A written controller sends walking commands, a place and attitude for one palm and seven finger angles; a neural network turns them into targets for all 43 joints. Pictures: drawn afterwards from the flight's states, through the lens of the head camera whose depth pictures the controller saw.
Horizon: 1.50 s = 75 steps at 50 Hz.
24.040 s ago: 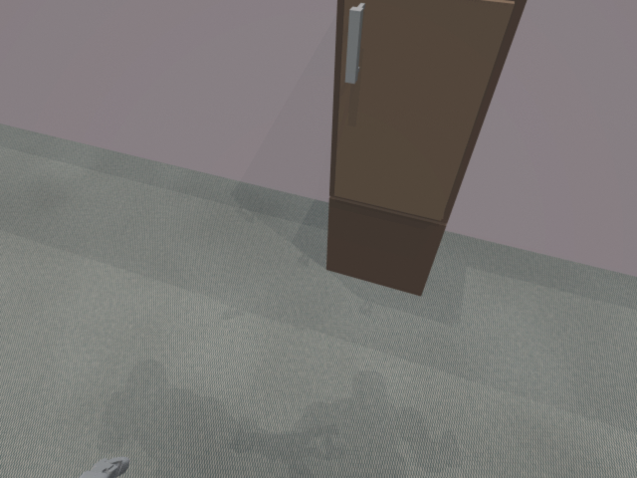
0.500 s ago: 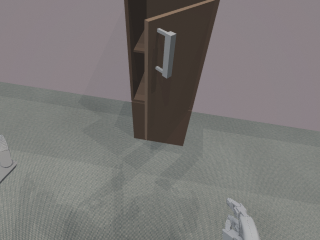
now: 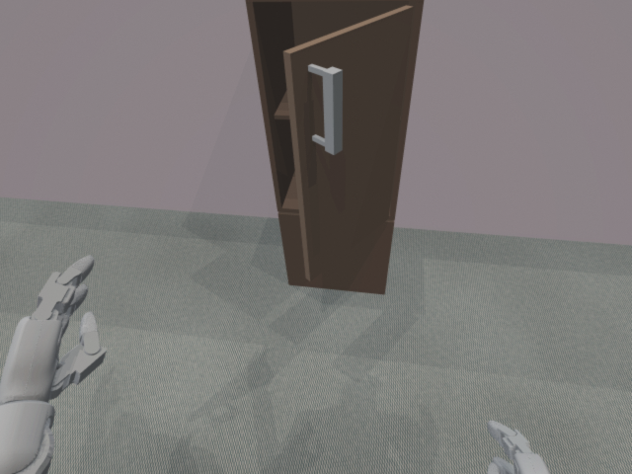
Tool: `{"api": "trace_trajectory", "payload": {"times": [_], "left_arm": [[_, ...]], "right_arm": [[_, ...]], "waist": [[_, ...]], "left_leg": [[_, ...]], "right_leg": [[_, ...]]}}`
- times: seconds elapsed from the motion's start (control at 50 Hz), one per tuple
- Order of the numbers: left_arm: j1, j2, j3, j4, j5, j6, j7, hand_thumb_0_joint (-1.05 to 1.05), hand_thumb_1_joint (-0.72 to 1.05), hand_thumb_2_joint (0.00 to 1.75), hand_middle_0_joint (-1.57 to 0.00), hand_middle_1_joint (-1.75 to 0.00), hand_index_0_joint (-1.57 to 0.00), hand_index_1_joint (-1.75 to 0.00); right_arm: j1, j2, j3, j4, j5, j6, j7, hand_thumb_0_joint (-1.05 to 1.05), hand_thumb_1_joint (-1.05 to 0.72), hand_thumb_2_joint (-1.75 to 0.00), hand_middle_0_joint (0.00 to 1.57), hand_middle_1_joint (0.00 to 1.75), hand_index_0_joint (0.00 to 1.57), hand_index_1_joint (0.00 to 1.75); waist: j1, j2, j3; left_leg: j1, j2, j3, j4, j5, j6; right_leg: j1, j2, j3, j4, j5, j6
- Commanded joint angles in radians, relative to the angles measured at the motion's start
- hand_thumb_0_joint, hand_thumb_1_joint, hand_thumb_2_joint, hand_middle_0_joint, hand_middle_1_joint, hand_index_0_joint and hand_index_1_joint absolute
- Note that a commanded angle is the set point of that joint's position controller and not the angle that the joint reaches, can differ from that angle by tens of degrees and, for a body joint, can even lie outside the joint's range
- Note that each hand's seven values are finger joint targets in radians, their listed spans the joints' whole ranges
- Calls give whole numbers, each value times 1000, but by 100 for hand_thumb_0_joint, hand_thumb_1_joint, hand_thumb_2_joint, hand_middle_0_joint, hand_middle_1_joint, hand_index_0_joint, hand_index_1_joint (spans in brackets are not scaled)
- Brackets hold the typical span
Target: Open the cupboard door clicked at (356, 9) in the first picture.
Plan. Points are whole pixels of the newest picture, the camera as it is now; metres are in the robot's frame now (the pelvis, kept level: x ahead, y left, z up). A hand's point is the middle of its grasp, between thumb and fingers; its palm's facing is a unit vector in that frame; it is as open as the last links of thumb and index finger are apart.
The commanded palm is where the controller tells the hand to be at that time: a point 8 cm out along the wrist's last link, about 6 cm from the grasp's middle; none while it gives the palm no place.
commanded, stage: let the arm hang, fingers relaxed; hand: left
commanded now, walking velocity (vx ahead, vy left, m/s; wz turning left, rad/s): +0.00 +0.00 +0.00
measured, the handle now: (324, 109) +0.69 +0.01 +0.15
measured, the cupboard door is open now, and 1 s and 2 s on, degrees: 54 54 54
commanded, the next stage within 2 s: look to check the result in 1.02 s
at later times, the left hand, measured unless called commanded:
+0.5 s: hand out of the picture -0.11 +0.23 -0.15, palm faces +0.06 -0.96 -0.26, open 7.3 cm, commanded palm none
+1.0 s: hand out of the picture +0.03 +0.27 -0.14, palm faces +0.00 -0.94 -0.33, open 7.3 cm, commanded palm none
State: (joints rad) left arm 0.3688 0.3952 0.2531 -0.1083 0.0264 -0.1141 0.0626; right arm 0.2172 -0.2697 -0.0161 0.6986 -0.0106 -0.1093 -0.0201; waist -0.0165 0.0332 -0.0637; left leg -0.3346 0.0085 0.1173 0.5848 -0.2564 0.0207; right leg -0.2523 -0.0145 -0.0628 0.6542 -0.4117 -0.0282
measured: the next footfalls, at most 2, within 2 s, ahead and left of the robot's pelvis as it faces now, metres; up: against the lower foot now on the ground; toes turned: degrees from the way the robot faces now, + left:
none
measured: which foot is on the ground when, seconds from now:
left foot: down 0.00-1.00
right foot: down 0.00-1.00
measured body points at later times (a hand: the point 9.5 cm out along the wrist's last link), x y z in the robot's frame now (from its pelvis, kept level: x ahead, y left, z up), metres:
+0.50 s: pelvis -0.04 +0.02 +0.02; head -0.02 +0.02 +0.46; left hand -0.11 +0.28 -0.13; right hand -0.03 -0.22 -0.15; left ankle +0.01 +0.13 -0.73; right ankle -0.04 -0.08 -0.73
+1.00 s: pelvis -0.04 +0.03 +0.02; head -0.03 +0.01 +0.47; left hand +0.03 +0.32 -0.11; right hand -0.01 -0.26 -0.13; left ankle +0.01 +0.13 -0.73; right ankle -0.04 -0.08 -0.73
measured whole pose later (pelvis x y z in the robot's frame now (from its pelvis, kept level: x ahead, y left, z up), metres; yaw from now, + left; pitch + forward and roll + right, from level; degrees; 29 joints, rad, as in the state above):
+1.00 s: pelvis -0.04 +0.03 +0.02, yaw +1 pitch -2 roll +0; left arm 0.13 0.30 0.03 1.11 0.02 -0.01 0.00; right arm 0.19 -0.31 -0.03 1.13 -0.03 0.01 -0.01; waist -0.02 0.03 0.05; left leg -0.22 -0.01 0.05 0.37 -0.12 0.03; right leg -0.16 -0.02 -0.07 0.41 -0.23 -0.01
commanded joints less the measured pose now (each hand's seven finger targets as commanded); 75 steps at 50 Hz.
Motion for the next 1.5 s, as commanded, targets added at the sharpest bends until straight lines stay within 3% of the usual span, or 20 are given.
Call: {"api": "trace_trajectory", "payload": {"times": [0.0,0.02,0.04,0.06,0.1,0.12,0.14,0.16,0.18,0.22,0.26,0.36,0.48,0.56,0.68,0.72,0.88,1.0,1.06,1.48], "left_arm": [[35,-22,-147,387,17,124,-60,0,90,90,-20,-30,-20,-30],[8,24,-145,440,19,116,-60,0,90,90,-20,-30,-20,-30],[-50,50,-143,495,18,109,-55,0,90,90,-20,-30,-20,-30],[-69,46,-149,554,16,106,-51,0,90,90,-20,-30,-20,-30],[-109,26,-169,652,11,114,-44,0,90,90,-20,-30,-20,-30],[-125,18,-179,698,7,113,-43,0,90,90,-20,-30,-20,-30],[-128,18,-186,741,1,112,-41,0,90,90,-20,-30,-20,-30],[-111,-10,-197,787,-9,110,-42,0,90,90,-20,-30,-20,-30],[-80,-39,-207,828,-13,110,-39,0,90,90,-20,-30,-20,-30],[-62,-54,-214,928,-14,115,-36,0,90,90,-20,-30,-20,-30],[-51,-67,-208,999,-16,114,-40,0,90,90,-20,-30,-20,-30],[-39,-48,-210,1122,-16,104,-46,0,90,90,-20,-30,-20,-30],[-56,-29,-207,1195,-11,108,-45,0,90,90,-20,-30,-20,-30],[-56,-5,-200,1215,-7,111,-45,0,90,90,-20,-30,-20,-30],[-134,51,-189,1202,-6,104,-46,0,90,90,-20,-30,-20,-30],[-168,62,-187,1196,-7,103,-47,0,90,90,-20,-30,-20,-30],[-199,89,-187,1190,-8,101,-54,0,90,90,-20,-30,-20,-30],[-237,103,-194,1189,-13,84,-53,0,90,90,-20,-30,-20,-30],[-258,111,-199,1188,-15,80,-49,0,90,90,-20,-30,-20,-30],[-283,132,-203,1194,-16,73,-38,0,90,90,-20,-30,-20,-30]], "right_arm": [[-26,-90,-17,-23,-4,62,12,0,-90,-90,20,30,20,30],[-29,-79,-13,-15,-7,71,12,0,-90,-90,20,30,20,30],[-39,-98,-26,-4,-13,85,14,0,-90,-90,20,30,20,30],[-62,-119,-39,10,-17,97,15,0,-90,-90,20,30,20,30],[-54,-80,-33,38,-20,115,16,0,-90,-90,20,30,20,30],[-27,-59,-27,63,-19,121,15,0,-90,-90,20,30,20,30],[6,-52,-23,91,-16,122,16,0,-90,-90,20,30,20,30],[14,-47,-13,119,-17,117,14,0,-90,-90,20,30,20,30],[10,-67,-8,136,-20,111,7,0,-90,-90,20,30,20,30],[-10,-40,-2,179,-13,118,2,0,-90,-90,20,30,20,30],[12,-25,-1,213,-12,120,-5,0,-90,-90,20,30,20,30],[42,-63,-17,279,-5,115,-10,0,-90,-90,20,30,20,30],[45,-100,-34,340,-9,119,-11,0,-90,-90,20,30,20,30],[35,-117,-44,356,-12,122,-7,0,-90,-90,20,30,20,30],[17,-137,-51,371,-13,121,1,0,-90,-90,20,30,20,30],[13,-141,-50,376,-14,120,2,0,-90,-90,20,30,20,30],[-58,-195,-47,370,-16,105,7,0,-90,-90,20,30,20,30],[-80,-204,-39,377,-8,90,7,0,-90,-90,20,30,20,30],[-91,-209,-35,383,-4,90,7,0,-90,-90,20,30,20,30],[-157,-239,-27,375,-3,98,3,0,-90,-90,20,30,20,30]], "waist": [[34,-222,-14],[25,-351,-2],[19,-424,33],[26,-386,75],[5,-226,135],[-13,-142,134],[-22,-47,111],[-15,41,101],[8,108,81],[15,99,116],[12,142,100],[9,27,45],[10,4,166],[18,-11,163],[9,-64,173],[2,-45,177],[28,32,157],[17,-15,56],[11,-25,53],[4,-39,27]], "left_leg": [[-59,104,-179,-18,56,43],[-62,38,-116,65,-1,8],[-98,13,-101,151,-151,-7],[-121,14,-117,208,-201,-3],[-76,14,-108,163,-154,-7],[-6,22,-108,67,-66,-11],[84,40,-117,-26,150,-8],[136,75,-161,-93,340,1],[135,115,-201,-103,406,22],[86,100,-186,-147,203,15],[97,101,-194,-180,137,15],[138,108,-211,-241,31,22],[94,112,-236,-316,-128,25],[79,108,-246,-338,-198,27],[112,82,-204,-270,-125,21],[128,80,-203,-255,-103,17],[66,120,-275,-371,-136,21],[181,119,-224,-313,149,15],[207,121,-209,-297,230,11],[288,127,-170,-280,307,0]], "right_leg": [[11,-121,136,-192,160,-14],[19,-209,227,-283,257,-58],[28,-254,267,-315,313,-114],[33,-264,269,-304,388,-146],[8,-244,229,-268,505,-150],[-5,-225,201,-239,546,-128],[-23,-189,160,-203,522,-82],[-27,-134,118,-164,488,-37],[1,-95,97,-172,397,-8],[22,-90,103,-263,238,-10],[45,-88,98,-280,206,-19],[82,-83,75,-321,148,-30],[-2,-76,70,-345,23,-37],[-11,-75,81,-348,-46,-40],[-58,-108,115,-398,-101,-55],[-77,-114,124,-400,-97,-60],[41,-89,103,-334,40,-40],[100,-116,106,-355,215,-32],[110,-125,103,-365,287,-28],[155,-131,120,-400,485,-13]]}}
